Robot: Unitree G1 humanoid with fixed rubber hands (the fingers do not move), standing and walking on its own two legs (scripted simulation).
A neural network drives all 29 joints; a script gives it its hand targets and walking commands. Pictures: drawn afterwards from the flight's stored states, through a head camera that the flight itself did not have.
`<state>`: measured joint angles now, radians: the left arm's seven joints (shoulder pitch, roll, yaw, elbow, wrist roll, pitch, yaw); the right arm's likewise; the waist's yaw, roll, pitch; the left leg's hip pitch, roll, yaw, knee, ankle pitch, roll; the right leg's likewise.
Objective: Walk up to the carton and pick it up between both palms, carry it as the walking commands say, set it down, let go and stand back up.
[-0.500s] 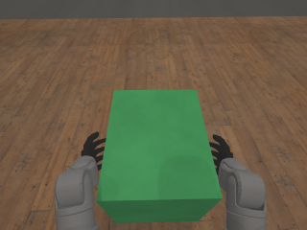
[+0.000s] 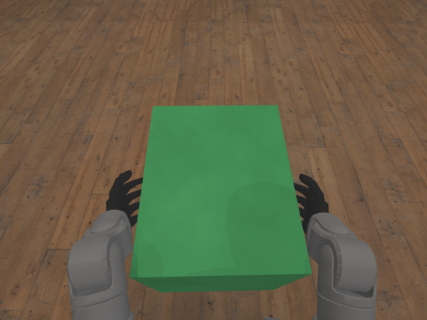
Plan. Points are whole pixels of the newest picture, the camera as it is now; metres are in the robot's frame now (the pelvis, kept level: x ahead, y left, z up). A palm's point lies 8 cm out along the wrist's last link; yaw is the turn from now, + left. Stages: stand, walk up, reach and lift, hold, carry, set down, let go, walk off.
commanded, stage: carry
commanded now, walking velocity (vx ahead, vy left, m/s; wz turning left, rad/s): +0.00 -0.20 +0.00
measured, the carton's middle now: (216, 203) +0.32 +0.02 +0.02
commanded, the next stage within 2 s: none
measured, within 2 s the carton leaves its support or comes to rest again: neither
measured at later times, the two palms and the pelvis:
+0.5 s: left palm (203, 258) +0.20 +0.04 +0.08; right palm (412, 260) +0.21 -0.28 +0.06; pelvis -0.06 -0.14 -0.01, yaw +0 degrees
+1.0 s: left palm out of the picture +0.11 -0.06 +0.07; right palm out of the picture +0.13 -0.38 +0.09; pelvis -0.14 -0.25 +0.01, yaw +2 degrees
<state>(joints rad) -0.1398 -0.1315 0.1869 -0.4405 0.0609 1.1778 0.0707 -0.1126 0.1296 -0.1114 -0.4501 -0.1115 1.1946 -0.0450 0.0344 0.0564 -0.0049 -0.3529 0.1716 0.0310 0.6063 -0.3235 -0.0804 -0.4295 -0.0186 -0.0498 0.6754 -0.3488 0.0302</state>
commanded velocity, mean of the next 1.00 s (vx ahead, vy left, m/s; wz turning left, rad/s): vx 0.00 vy -0.20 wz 0.00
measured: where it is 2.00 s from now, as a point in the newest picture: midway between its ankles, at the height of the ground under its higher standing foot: outside the picture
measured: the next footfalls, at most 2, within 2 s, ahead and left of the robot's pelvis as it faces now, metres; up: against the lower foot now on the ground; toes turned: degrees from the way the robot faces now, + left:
right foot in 0.04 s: +0.05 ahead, -0.17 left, +0.00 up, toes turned -4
left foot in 0.24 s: +0.00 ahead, +0.06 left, +0.00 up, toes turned +9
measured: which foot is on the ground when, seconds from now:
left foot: down 0.00-0.08, up 0.10-0.22, down 0.24-0.48, up 0.50-0.76, down 0.78-1.00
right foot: up 0.00-0.02, down 0.04-0.26, up 0.28-0.46, down 0.48-0.78, up 0.80-1.00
